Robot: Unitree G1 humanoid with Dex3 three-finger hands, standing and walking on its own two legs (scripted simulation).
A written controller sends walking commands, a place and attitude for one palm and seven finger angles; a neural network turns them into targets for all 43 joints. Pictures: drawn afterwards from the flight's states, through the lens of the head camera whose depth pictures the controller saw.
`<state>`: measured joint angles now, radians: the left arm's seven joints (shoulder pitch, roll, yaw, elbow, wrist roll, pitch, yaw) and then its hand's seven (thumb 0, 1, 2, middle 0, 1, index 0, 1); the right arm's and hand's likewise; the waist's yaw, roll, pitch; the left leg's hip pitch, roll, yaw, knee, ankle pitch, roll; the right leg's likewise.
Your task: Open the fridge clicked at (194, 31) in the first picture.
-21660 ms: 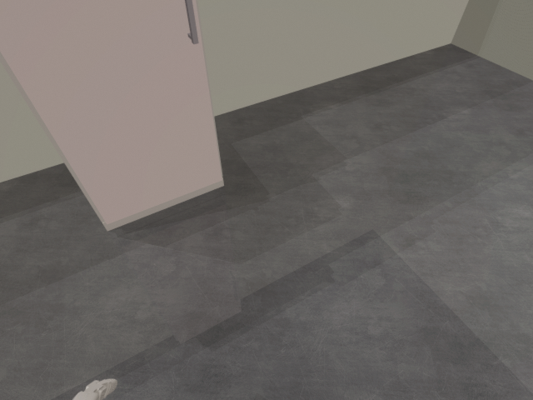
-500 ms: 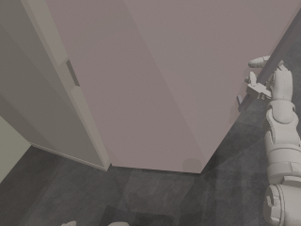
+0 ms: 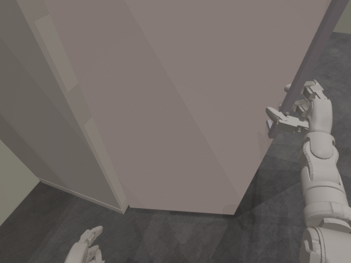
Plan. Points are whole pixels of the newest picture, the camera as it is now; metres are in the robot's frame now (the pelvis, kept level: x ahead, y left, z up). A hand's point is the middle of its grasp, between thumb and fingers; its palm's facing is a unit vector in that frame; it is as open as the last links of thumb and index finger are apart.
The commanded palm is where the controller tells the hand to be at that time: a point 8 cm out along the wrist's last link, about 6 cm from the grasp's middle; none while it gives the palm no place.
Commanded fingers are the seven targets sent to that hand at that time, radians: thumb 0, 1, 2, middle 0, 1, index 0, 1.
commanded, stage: loosen the grip on the handle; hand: right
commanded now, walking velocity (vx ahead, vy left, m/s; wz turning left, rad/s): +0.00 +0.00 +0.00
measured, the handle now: (299, 69) +0.48 -0.21 +0.23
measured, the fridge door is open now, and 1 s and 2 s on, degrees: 74 74 74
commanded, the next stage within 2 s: slip the hand off the handle in 0.34 s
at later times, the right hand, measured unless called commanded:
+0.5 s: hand (287, 118) +0.44 -0.22 +0.13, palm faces +0.26 +0.95 -0.18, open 14.5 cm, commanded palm +0.39 -0.27 +0.12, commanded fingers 0.00 0.55 -0.20 0.25 1.15 0.25 1.15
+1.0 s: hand (323, 125) +0.43 -0.30 +0.12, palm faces +0.26 +0.95 -0.15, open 14.7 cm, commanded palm +0.39 -0.34 +0.12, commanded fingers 0.00 0.55 -0.20 0.25 1.15 0.25 1.15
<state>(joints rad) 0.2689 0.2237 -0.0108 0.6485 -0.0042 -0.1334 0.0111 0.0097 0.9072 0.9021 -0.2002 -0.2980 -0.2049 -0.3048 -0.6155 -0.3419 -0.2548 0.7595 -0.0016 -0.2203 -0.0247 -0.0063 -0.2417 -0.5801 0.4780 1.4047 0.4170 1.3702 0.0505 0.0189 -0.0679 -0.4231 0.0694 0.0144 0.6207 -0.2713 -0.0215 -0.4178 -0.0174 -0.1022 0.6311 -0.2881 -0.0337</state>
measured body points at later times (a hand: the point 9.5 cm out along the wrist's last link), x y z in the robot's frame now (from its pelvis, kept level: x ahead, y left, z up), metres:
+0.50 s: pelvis +0.04 +0.03 +0.00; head +0.07 +0.03 +0.44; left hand +0.13 +0.30 -0.11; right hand +0.42 -0.26 +0.14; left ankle +0.03 +0.15 -0.72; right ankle +0.02 -0.09 -0.72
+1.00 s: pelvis +0.03 +0.02 -0.01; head +0.09 +0.01 +0.43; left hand +0.12 +0.30 -0.12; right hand +0.41 -0.35 +0.13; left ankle +0.03 +0.15 -0.72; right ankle +0.02 -0.09 -0.72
